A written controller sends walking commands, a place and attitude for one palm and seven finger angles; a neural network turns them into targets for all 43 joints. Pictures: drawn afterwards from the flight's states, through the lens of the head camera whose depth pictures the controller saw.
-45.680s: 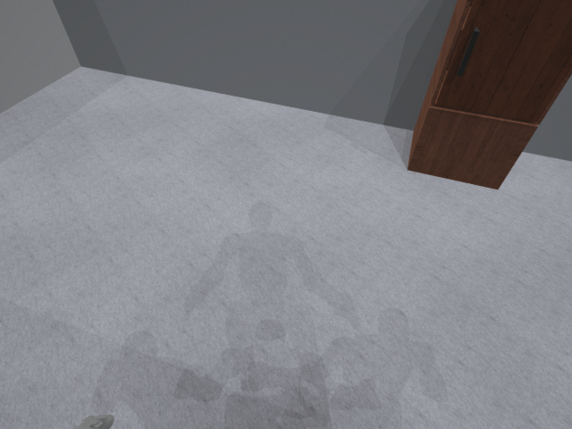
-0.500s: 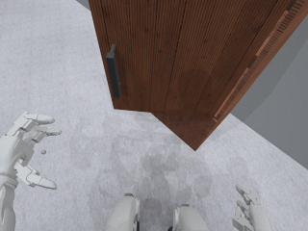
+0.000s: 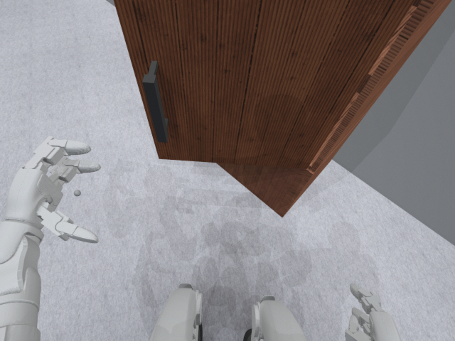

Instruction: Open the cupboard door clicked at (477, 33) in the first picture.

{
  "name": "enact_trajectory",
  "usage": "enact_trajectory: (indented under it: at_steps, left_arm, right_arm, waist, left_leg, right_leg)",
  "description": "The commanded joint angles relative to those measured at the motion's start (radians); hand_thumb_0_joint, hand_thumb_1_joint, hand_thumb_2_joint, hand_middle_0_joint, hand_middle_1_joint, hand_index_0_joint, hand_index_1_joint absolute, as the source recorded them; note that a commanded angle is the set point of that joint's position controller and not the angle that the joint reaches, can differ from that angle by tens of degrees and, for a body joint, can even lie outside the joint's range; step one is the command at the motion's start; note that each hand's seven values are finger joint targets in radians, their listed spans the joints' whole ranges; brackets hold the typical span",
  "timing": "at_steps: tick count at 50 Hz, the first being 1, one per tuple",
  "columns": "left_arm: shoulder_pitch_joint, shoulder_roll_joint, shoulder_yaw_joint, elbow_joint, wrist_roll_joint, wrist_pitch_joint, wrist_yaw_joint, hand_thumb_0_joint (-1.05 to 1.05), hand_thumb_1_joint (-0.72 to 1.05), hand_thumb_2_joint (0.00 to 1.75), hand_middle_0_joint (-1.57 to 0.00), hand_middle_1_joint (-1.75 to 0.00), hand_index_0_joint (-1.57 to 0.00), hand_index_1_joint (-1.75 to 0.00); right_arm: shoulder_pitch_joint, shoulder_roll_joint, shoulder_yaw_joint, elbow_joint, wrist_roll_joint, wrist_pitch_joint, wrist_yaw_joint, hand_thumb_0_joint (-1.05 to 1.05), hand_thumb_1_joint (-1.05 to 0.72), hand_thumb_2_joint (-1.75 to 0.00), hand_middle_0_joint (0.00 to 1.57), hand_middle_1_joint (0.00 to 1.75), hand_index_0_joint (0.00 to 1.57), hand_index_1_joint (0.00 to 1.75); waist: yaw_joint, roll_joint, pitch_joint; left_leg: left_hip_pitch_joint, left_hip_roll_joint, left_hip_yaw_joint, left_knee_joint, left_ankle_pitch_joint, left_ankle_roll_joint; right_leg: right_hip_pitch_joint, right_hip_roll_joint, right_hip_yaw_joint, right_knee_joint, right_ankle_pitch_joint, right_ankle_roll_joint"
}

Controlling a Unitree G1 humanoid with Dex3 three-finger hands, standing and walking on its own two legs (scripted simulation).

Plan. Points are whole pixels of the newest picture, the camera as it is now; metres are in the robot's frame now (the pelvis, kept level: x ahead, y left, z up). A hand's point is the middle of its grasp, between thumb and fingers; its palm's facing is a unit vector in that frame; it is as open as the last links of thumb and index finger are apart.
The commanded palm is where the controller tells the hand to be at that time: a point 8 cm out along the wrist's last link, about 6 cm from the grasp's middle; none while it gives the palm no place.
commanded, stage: move the hooked fingers beside the handle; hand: left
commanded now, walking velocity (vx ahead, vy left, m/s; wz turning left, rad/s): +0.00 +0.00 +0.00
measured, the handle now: (158, 105) +0.54 +0.17 +0.03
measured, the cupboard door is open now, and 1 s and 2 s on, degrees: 40 40 40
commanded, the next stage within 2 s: slide the fingers in behind the handle in 1.96 s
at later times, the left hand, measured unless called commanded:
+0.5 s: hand (100, 159) +0.40 +0.25 +0.03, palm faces -0.02 -1.00 -0.03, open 14.0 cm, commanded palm +0.39 +0.29 +0.03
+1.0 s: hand (120, 131) +0.47 +0.23 +0.03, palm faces -0.01 -1.00 -0.03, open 14.0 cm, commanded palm +0.46 +0.26 +0.03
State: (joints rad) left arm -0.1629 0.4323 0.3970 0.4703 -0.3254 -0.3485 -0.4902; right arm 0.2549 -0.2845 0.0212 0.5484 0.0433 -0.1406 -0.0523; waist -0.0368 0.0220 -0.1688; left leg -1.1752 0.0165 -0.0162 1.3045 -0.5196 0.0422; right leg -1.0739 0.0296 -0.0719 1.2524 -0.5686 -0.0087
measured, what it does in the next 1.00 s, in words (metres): stands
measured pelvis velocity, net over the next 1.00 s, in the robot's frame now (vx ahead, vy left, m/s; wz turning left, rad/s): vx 0.00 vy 0.00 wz -0.02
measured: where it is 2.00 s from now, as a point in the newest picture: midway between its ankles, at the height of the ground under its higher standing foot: outside the picture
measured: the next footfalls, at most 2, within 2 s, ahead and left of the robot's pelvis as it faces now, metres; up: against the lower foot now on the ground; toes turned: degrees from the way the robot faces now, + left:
none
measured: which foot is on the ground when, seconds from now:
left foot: down 0.00-1.00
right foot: down 0.00-1.00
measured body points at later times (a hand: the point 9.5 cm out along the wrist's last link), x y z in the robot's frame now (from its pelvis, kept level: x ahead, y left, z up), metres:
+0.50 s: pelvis +0.00 +0.00 +0.00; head +0.13 +0.03 +0.43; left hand +0.40 +0.30 +0.04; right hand +0.11 -0.27 -0.11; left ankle +0.05 +0.09 -0.62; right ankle +0.02 -0.12 -0.62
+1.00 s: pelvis +0.00 +0.00 -0.02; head +0.14 +0.02 +0.41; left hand +0.46 +0.28 +0.03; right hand +0.05 -0.28 -0.13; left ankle +0.05 +0.09 -0.62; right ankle +0.02 -0.12 -0.62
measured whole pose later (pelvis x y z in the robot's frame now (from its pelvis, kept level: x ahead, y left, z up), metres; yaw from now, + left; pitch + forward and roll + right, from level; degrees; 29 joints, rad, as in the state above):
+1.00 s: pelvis +0.00 +0.00 -0.02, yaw -1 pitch +26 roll -4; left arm -0.73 0.53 0.43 1.03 -0.16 -0.46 -0.39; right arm 0.31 -0.29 0.03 0.63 0.01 0.02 -0.02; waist -0.12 0.03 -0.16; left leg -1.30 0.03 -0.02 1.37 -0.53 0.04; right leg -1.21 0.04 -0.07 1.32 -0.58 -0.02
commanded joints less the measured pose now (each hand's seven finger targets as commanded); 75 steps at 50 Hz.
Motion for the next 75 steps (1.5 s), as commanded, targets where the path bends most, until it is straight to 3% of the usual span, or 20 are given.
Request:
enact_trajectory:
  at_steps: [1,7,12,21,24,27,28,35,40,42,44,47,50,52,56,63,68,71,72,75]
  left_arm:
    - [-0.218,0.242,0.091,-0.142,-0.012,-0.074,0.033,0.0,-0.5,0.3,-0.3,-1.2,-0.3,-1.2]
    - [-0.358,0.24,0.067,-0.091,0.015,-0.109,0.038,0.0,-0.5,0.3,-0.3,-1.2,-0.3,-1.2]
    - [-0.396,0.278,0.099,-0.022,0.029,-0.117,0.042,0.0,-0.5,0.3,-0.3,-1.2,-0.3,-1.2]
    - [-0.529,0.25,0.059,0.087,0.049,-0.125,0.05,0.0,-0.5,0.3,-0.3,-1.2,-0.3,-1.2]
    - [-0.602,0.268,0.062,0.152,0.074,-0.124,0.061,0.0,-0.5,0.3,-0.3,-1.2,-0.3,-1.2]
    - [-0.662,0.299,0.077,0.144,0.088,-0.144,0.074,0.0,-0.5,0.3,-0.3,-1.2,-0.3,-1.2]
    - [-0.668,0.274,0.056,0.152,0.087,-0.146,0.076,0.0,-0.5,0.3,-0.3,-1.2,-0.3,-1.2]
    - [-0.725,0.316,0.087,0.237,0.107,-0.151,0.095,0.0,-0.5,0.3,-0.3,-1.2,-0.3,-1.2]
    - [-0.819,0.348,0.095,0.315,0.126,-0.162,0.099,0.0,-0.5,0.3,-0.3,-1.2,-0.3,-1.2]
    - [-0.873,0.352,0.085,0.308,0.132,-0.177,0.096,0.0,-0.5,0.3,-0.3,-1.2,-0.3,-1.2]
    - [-0.893,0.315,0.05,0.332,0.137,-0.174,0.094,0.0,-0.5,0.3,-0.3,-1.2,-0.3,-1.2]
    - [-0.921,0.362,0.085,0.363,0.141,-0.173,0.103,0.0,-0.5,0.3,-0.3,-1.2,-0.3,-1.2]
    - [-0.969,0.354,0.063,0.407,0.154,-0.158,0.114,0.0,-0.5,0.3,-0.3,-1.2,-0.3,-1.2]
    - [-1.002,0.395,0.086,0.417,0.166,-0.159,0.124,0.0,-0.5,0.3,-0.3,-1.2,-0.3,-1.2]
    - [-1.087,0.392,0.068,0.396,0.18,-0.17,0.142,0.0,-0.5,0.3,-0.3,-1.2,-0.3,-1.2]
    - [-0.981,0.428,0.112,0.432,0.189,-0.143,0.147,0.0,-0.5,0.3,-0.3,-1.2,-0.3,-1.2]
    - [-1.008,0.413,0.104,0.422,0.175,-0.145,0.139,0.0,-0.5,0.3,-0.3,-1.2,-0.3,-1.2]
    - [-1.047,0.449,0.121,0.357,0.175,-0.174,0.139,0.0,-0.5,0.3,-0.3,-1.2,-0.3,-1.2]
    - [-1.045,0.431,0.11,0.35,0.177,-0.181,0.137,0.0,-0.5,0.3,-0.3,-1.2,-0.3,-1.2]
    - [-1.024,0.363,0.063,0.375,0.173,-0.178,0.134,0.0,-0.5,0.3,-0.3,-1.2,-0.3,-1.2]
  right_arm:
    - [0.044,-0.169,-0.069,-0.107,-0.002,-0.027,-0.015,0.0,-0.9,-0.9,0.2,0.3,0.2,0.3]
    - [0.061,-0.172,-0.071,-0.077,-0.007,-0.006,-0.016,0.0,-0.9,-0.9,0.2,0.3,0.2,0.3]
    - [0.078,-0.173,-0.07,-0.065,-0.011,0.014,-0.013,0.0,-0.9,-0.9,0.2,0.3,0.2,0.3]
    - [0.108,-0.174,-0.07,-0.048,-0.012,0.046,-0.004,0.0,-0.9,-0.9,0.2,0.3,0.2,0.3]
    - [0.114,-0.179,-0.07,-0.034,-0.014,0.061,-0.003,0.0,-0.9,-0.9,0.2,0.3,0.2,0.3]
    - [0.125,-0.181,-0.071,-0.026,-0.02,0.072,-0.001,0.0,-0.9,-0.9,0.2,0.3,0.2,0.3]
    - [0.124,-0.178,-0.07,-0.028,-0.019,0.076,0.002,0.0,-0.9,-0.9,0.2,0.3,0.2,0.3]
    - [0.139,-0.178,-0.066,-0.017,-0.024,0.105,0.009,0.0,-0.9,-0.9,0.2,0.3,0.2,0.3]
    - [0.155,-0.181,-0.06,-0.004,-0.028,0.119,0.009,0.0,-0.9,-0.9,0.2,0.3,0.2,0.3]
    - [0.163,-0.182,-0.059,0.003,-0.031,0.121,0.01,0.0,-0.9,-0.9,0.2,0.3,0.2,0.3]
    - [0.166,-0.181,-0.059,0.005,-0.031,0.128,0.014,0.0,-0.9,-0.9,0.2,0.3,0.2,0.3]
    - [0.18,-0.19,-0.058,0.013,-0.035,0.137,0.014,0.0,-0.9,-0.9,0.2,0.3,0.2,0.3]
    - [0.184,-0.19,-0.054,0.017,-0.035,0.147,0.014,0.0,-0.9,-0.9,0.2,0.3,0.2,0.3]
    - [0.197,-0.195,-0.049,0.016,-0.039,0.151,0.014,0.0,-0.9,-0.9,0.2,0.3,0.2,0.3]
    - [0.212,-0.193,-0.048,0.021,-0.046,0.158,0.02,0.0,-0.9,-0.9,0.2,0.3,0.2,0.3]
    - [0.226,-0.195,-0.047,0.002,-0.046,0.189,0.034,0.0,-0.9,-0.9,0.2,0.3,0.2,0.3]
    - [0.223,-0.191,-0.046,0.006,-0.041,0.194,0.032,0.0,-0.9,-0.9,0.2,0.3,0.2,0.3]
    - [0.218,-0.191,-0.046,0.008,-0.043,0.188,0.028,0.0,-0.9,-0.9,0.2,0.3,0.2,0.3]
    - [0.22,-0.19,-0.048,0.012,-0.044,0.186,0.03,0.0,-0.9,-0.9,0.2,0.3,0.2,0.3]
    - [0.219,-0.188,-0.053,0.026,-0.044,0.187,0.033,0.0,-0.9,-0.9,0.2,0.3,0.2,0.3]
  waist:
    - [0.002,0.066,-0.355]
    - [-0.022,0.092,-0.374]
    - [-0.007,0.092,-0.42]
    - [-0.034,0.094,-0.414]
    - [-0.045,0.08,-0.401]
    - [-0.042,0.119,-0.457]
    - [-0.046,0.123,-0.452]
    - [-0.049,0.096,-0.456]
    - [-0.073,0.089,-0.431]
    - [-0.075,0.125,-0.474]
    - [-0.09,0.13,-0.469]
    - [-0.088,0.125,-0.484]
    - [-0.113,0.11,-0.447]
    - [-0.112,0.112,-0.478]
    - [-0.126,0.187,-0.517]
    - [-0.1,0.149,-0.538]
    - [-0.125,0.099,-0.484]
    - [-0.113,0.162,-0.527]
    - [-0.111,0.185,-0.555]
    - [-0.124,0.183,-0.519]
  left_leg:
    - [0.372,0.008,-0.062,-0.186,0.25,-0.015]
    - [0.413,0.014,-0.066,-0.182,0.246,-0.018]
    - [0.423,0.012,-0.063,-0.172,0.3,-0.02]
    - [0.418,0.014,-0.064,-0.15,0.32,-0.016]
    - [0.398,0.016,-0.069,-0.148,0.284,-0.017]
    - [0.445,0.02,-0.07,-0.138,0.325,-0.021]
    - [0.449,0.017,-0.072,-0.14,0.333,-0.021]
    - [0.389,0.015,-0.061,-0.122,0.317,-0.013]
    - [0.335,0.016,-0.055,-0.101,0.278,-0.006]
    - [0.368,0.017,-0.062,-0.094,0.302,-0.008]
    - [0.38,0.018,-0.069,-0.093,0.3,-0.009]
    - [0.373,0.02,-0.074,-0.088,0.299,-0.008]
    - [0.332,0.021,-0.073,-0.08,0.266,-0.003]
    - [0.322,0.02,-0.072,-0.069,0.269,-0.001]
    - [0.384,0.022,-0.089,-0.061,0.319,-0.007]
    - [0.353,0.025,-0.072,-0.061,0.354,-0.005]
    - [0.294,0.025,-0.065,-0.061,0.289,0.004]
    - [0.331,0.025,-0.07,-0.063,0.3,0.0]
    - [0.376,0.026,-0.076,-0.069,0.322,-0.005]
    - [0.42,0.03,-0.093,-0.08,0.328,-0.011]
  right_leg:
    - [0.082,0.007,0.025,-0.163,0.189,-0.024]
    - [0.04,0.008,0.029,-0.162,0.183,-0.022]
    - [0.067,0.008,0.031,-0.152,0.221,-0.025]
    - [0.032,0.011,0.031,-0.143,0.243,-0.026]
    - [0.006,0.01,0.028,-0.137,0.216,-0.022]
    - [0.0,0.012,0.032,-0.129,0.238,-0.025]
    - [-0.002,0.01,0.031,-0.131,0.242,-0.025]
    - [0.024,0.012,0.039,-0.126,0.25,-0.021]
    - [0.008,0.015,0.046,-0.122,0.234,-0.019]
    - [-0.003,0.017,0.045,-0.111,0.242,-0.022]
    - [-0.032,0.017,0.039,-0.11,0.231,-0.022]
    - [-0.034,0.019,0.037,-0.106,0.227,-0.022]
    - [-0.051,0.017,0.039,-0.109,0.211,-0.019]
    - [-0.047,0.021,0.041,-0.098,0.211,-0.019]
    - [-0.091,0.023,0.031,-0.079,0.227,-0.026]
    - [-0.022,0.024,0.038,-0.087,0.277,-0.02]
    - [-0.008,0.027,0.046,-0.106,0.252,-0.013]
    - [-0.017,0.029,0.046,-0.093,0.244,-0.021]
    - [-0.029,0.029,0.042,-0.094,0.25,-0.021]
    - [-0.074,0.027,0.029,-0.102,0.238,-0.023]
